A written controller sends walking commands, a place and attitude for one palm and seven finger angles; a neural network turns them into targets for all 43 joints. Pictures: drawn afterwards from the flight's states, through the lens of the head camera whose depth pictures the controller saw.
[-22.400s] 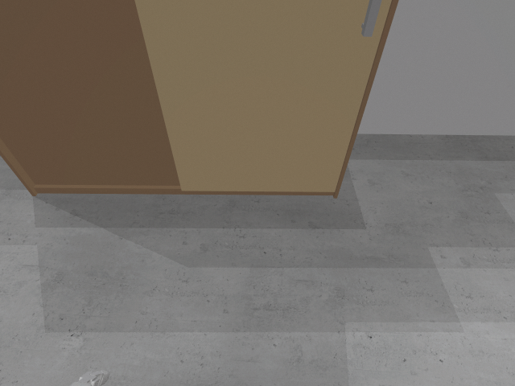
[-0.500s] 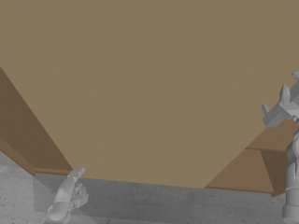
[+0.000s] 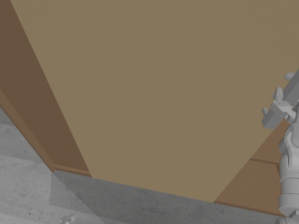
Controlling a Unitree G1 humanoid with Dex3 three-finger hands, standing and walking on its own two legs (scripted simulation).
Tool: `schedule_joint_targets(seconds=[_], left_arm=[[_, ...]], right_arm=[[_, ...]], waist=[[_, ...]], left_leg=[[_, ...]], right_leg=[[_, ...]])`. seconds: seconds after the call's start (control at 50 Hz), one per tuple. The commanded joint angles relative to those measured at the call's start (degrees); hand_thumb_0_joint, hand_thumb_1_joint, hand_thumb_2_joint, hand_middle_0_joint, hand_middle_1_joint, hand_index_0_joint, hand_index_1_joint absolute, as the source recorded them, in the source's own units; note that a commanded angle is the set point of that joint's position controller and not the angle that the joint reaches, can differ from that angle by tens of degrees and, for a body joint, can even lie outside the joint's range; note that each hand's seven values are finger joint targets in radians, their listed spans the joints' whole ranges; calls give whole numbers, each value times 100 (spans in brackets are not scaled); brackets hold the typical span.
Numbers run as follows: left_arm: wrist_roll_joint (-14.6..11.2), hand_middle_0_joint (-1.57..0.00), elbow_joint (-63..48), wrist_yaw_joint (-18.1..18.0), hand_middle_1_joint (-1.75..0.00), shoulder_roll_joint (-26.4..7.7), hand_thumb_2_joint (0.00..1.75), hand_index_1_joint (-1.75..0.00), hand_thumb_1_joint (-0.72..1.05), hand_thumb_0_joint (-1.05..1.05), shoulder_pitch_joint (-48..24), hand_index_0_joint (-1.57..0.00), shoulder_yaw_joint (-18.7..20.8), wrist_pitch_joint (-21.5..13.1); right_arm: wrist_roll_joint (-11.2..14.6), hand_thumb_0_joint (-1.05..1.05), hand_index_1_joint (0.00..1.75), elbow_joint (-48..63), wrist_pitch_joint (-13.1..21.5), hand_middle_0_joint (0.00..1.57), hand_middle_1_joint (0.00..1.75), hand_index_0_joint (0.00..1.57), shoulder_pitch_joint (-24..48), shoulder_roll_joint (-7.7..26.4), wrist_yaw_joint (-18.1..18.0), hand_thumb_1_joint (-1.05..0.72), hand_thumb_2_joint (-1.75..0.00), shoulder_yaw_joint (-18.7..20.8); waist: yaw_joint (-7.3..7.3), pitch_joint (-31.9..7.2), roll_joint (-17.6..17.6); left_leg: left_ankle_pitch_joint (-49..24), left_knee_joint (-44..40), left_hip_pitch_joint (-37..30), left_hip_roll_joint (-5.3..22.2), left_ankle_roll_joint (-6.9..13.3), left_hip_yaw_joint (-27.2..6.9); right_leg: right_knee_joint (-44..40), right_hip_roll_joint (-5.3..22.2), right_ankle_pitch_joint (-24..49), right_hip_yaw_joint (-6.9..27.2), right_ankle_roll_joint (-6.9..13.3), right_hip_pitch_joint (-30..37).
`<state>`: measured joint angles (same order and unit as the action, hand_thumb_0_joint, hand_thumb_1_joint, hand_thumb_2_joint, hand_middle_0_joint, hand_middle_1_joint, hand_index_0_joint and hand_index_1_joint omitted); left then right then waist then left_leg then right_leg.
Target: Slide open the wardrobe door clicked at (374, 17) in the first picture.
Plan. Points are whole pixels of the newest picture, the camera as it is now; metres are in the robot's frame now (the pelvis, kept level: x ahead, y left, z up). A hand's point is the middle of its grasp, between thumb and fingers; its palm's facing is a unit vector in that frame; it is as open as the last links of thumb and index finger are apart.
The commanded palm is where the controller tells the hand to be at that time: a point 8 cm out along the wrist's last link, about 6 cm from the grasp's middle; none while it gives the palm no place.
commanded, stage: stop walking and hold the door there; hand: right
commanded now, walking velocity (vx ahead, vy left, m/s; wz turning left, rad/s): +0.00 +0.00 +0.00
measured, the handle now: (293, 80) +0.42 -0.31 +0.23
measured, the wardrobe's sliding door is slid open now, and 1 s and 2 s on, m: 0.47 0.47 0.47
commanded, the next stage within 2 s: loosen the grip on the handle in 1.76 s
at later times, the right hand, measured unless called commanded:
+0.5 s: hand (277, 103) +0.38 -0.28 +0.19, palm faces +0.42 +0.89 -0.15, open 6.5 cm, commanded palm +0.34 -0.30 +0.17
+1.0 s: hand (279, 104) +0.37 -0.28 +0.19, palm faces +0.25 +0.96 -0.10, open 6.4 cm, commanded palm +0.35 -0.30 +0.17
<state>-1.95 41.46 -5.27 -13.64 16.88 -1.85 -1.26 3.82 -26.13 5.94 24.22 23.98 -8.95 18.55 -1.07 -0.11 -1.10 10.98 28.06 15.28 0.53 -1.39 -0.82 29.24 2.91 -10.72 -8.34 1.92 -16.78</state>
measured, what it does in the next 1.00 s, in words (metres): steps to the right: left foot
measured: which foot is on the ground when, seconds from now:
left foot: down 0.00-0.52, up 0.54-0.80, down 0.82-1.00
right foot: down 0.00-0.80, up 0.82-1.00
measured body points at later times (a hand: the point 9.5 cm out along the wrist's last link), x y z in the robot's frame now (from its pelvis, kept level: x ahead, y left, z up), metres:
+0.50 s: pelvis +0.00 -0.03 -0.01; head +0.01 -0.02 +0.44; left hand +0.18 +0.24 -0.10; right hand +0.35 -0.32 +0.19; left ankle +0.05 +0.14 -0.73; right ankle +0.06 -0.10 -0.73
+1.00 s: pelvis -0.03 -0.10 -0.01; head +0.03 -0.10 +0.44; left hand +0.14 +0.13 -0.13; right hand +0.35 -0.33 +0.19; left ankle -0.09 +0.06 -0.73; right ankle +0.05 -0.26 -0.71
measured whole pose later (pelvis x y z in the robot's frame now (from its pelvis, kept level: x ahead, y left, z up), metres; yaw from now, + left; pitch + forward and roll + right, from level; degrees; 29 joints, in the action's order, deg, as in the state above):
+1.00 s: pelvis -0.03 -0.10 -0.01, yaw -5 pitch -1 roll -4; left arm -0.9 40.2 -3.4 -14.5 8.8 -1.6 -0.4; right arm 4.1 -14.5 6.7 33.1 13.5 -7.4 6.5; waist 0.6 9.0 2.5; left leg 24.5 38.6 10.2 13.6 -4.7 7.3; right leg 39.7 1.2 -17.9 -3.9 -1.8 -25.6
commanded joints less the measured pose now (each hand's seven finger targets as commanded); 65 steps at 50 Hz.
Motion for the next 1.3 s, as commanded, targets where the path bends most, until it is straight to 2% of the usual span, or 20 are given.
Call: schedule_joint_targets(seconds=[0.0, 0.22, 0.4, 0.46, 0.52, 0.58, 0.72, 0.76, 0.78, 0.8, 0.82, 0.88, 0.96, 1.0, 1.02, 1.04, 1.06, 1.16, 1.24, 1.28], left_arm=[[0, -20, -882, -114, -30, -900, 90, -30, 90, 0, -768, -20, 333, -348], [6, -20, -875, -117, -30, -899, 90, -30, 90, 0, -787, -20, 374, -318], [-16, -20, -1056, -67, -30, -853, 90, -30, 90, 0, -954, -20, 468, -7], [-13, -20, -1139, -56, -30, -867, 90, -30, 90, 0, -1119, -20, 454, 31], [14, -20, -1312, 4, -30, -884, 90, -30, 90, 0, -1232, -20, 405, -81], [-26, -20, -1152, 28, -30, -842, 90, -30, 90, 0, -1154, -20, 432, -291], [85, -20, -1162, 213, -30, -651, 90, -30, 90, 0, -1355, -20, 251, -390], [131, -20, -1178, 285, -30, -732, 90, -30, 90, 0, -1419, -20, 270, -321], [144, -20, -1159, 304, -30, -758, 90, -30, 90, 0, -1350, -20, 265, -202], [159, -20, -1221, 260, -30, -841, 90, -30, 90, 0, -1380, -20, 237, -186], [114, -20, -1087, 268, -30, -736, 90, -30, 90, 0, -1229, -20, 232, -260], [120, -20, -908, 183, -30, -562, 90, -30, 90, 0, -1379, -20, 196, -264], [124, -20, -993, 63, -30, -392, 90, -30, 90, 0, -1462, -20, 303, -207], [32, -20, -1163, 162, -30, -657, 90, -30, 90, 0, -1250, -20, 415, -376], [-46, -20, -1061, 266, -30, -726, 90, -30, 90, 0, -1138, -20, 560, -502], [-38, -20, -951, 238, -30, -589, 90, -30, 90, 0, -1155, -20, 510, -534], [8, -20, -861, 136, -30, -703, 90, -30, 90, 0, -1160, -20, 537, -472], [24, -20, -943, 211, -30, -547, 90, -30, 90, 0, -1177, -20, 340, -576], [37, -20, -1079, 147, -30, -355, 90, -30, 90, 0, -1271, -20, 265, -575], [99, -20, -938, 63, -30, -305, 90, -30, 90, 0, -1317, -20, 168, -623]], right_arm=[[-183, 0, 140, 1219, 521, 45, 140, 45, 1963, 937, 160, -90, -90, -336], [-201, 0, 140, 1084, 583, 45, 140, 45, 1832, 849, 192, -90, -90, -425], [-178, 0, 140, 1466, 524, 45, 140, 45, 2110, 825, 124, -90, -90, -530], [-179, 0, 140, 1729, 507, 45, 140, 45, 2272, 533, 127, -90, -90, -741], [-117, 0, 140, 2405, 663, 45, 140, 45, 2442, 15, 214, -90, -90, -1207], [-37, 0, 140, 2460, 565, 45, 140, 45, 2673, -152, 227, -90, -90, -1390], [-12, 0, 140, 2367, 282, 45, 140, 45, 3132, 7, 232, -90, -90, -1335], [-50, 0, 140, 2116, 283, 45, 140, 45, 2963, 381, 211, -90, -90, -1039], [-131, 0, 140, 1789, 328, 45, 140, 45, 2819, 802, 184, -90, -90, -805], [0, 0, 140, 1638, 327, 45, 140, 45, 2892, 727, 154, -90, -90, -775], [33, 0, 140, 1819, 318, 45, 140, 45, 3127, 413, 159, -90, -90, -944], [-119, 0, 140, 2447, 535, 45, 140, 45, 3568, 464, 132, -90, -90, -872], [-135, 0, 140, 3111, 692, 45, 140, 45, 3666, -316, 339, -90, -90, -1432], [61, 0, 140, 3841, 814, 45, 140, 45, 3918, -1250, 451, -90, -90, -2228], [7, 0, 140, 3433, 832, 45, 140, 45, 4275, -1705, 623, -90, -90, -2669], [38, 0, 140, 3068, 732, 45, 140, 45, 3651, -2015, 676, -90, -90, -2875], [-30, 0, 140, 2827, 659, 45, 140, 45, 3408, -489, 494, -90, -90, -1399], [-70, 0, 140, 3125, 647, 45, 140, 45, 3904, -1073, 572, -90, -90, -2146], [-41, 0, 140, 2639, 480, 45, 140, 45, 3503, -600, 557, -90, -90, -1738], [-41, 0, 140, 2737, 497, 45, 140, 45, 3465, -617, 486, -90, -90, -1640]], waist=[[126, -1068, -433], [136, -1104, -162], [81, -1405, 716], [72, -1448, 428], [110, -1628, -1335], [76, -1713, -484], [259, -1890, -907], [485, -1747, -213], [466, -1439, 1527], [426, -951, 1642], [332, -1165, 1354], [314, -925, 1495], [31, -1986, 300], [-61, -2793, -1693], [-206, -2180, -619], [-176, -1950, -608], [-24, -1764, -1047], [69, -1857, -1080], [162, -1318, 1974], [137, -1388, 1270]], left_leg=[[475, -142, -102, 148, 98, -28], [-190, -375, -28, 365, 139, -233], [-2239, -139, -214, 1746, 549, -908], [-1541, 430, 93, 1339, 260, -335], [2318, 2870, 810, 233, 11, 383], [2050, 3338, 954, 294, -53, 402], [1779, 873, -469, 277, 173, 919], [744, -741, -1409, 1091, 663, 263], [-537, -1169, -1943, 2707, 1292, -1696], [-2758, -1033, -1884, 3714, 1671, -2465], [-3705, -416, -2002, 3558, 1351, -1540], [-4073, 229, -2419, 2669, 501, 25], [-2798, 2162, -553, 1433, 94, 1055], [2651, 4437, 1075, 253, -113, 318], [2540, 4558, 1284, 238, -55, 86], [2337, 4306, 1272, 292, -80, -8], [2186, 3855, 1246, 436, -117, -40], [772, 736, -628, 76, -6, 394], [-1872, -472, -807, 1726, 847, -1532], [-3287, 19, -1182, 1672, 891, -1082]], right_leg=[[-1255, 871, -1181, 1142, 29, 431], [-660, 588, 22, 808, -77, 621], [502, 165, 452, 793, -293, 450], [-136, 468, 1134, 963, -156, 736], [-1221, 1527, 1792, 2199, 350, 1104], [-853, 1280, 2319, 1638, 532, 1575], [-1046, 821, 1751, 1190, -3, 1363], [196, 540, 1263, 1103, -510, 313], [1931, -107, -817, 924, -737, -1134], [3497, -348, -2096, 1324, -718, -2353], [3980, -22, -1892, 1942, -634, -2348], [2741, 146, -1798, 1140, -517, -2278], [-252, -370, 826, -337, -330, 1590], [-281, 1910, 3543, 2837, 904, 2714], [-508, 1909, 2007, 2856, 852, 1968], [-774, 1803, 691, 2884, 859, 1622], [-775, 1826, 553, 2692, 957, 1313], [204, 1310, 1353, 1396, 391, 744], [2189, -205, -1452, 873, -410, -487], [1741, -115, -1570, 977, -369, -473]])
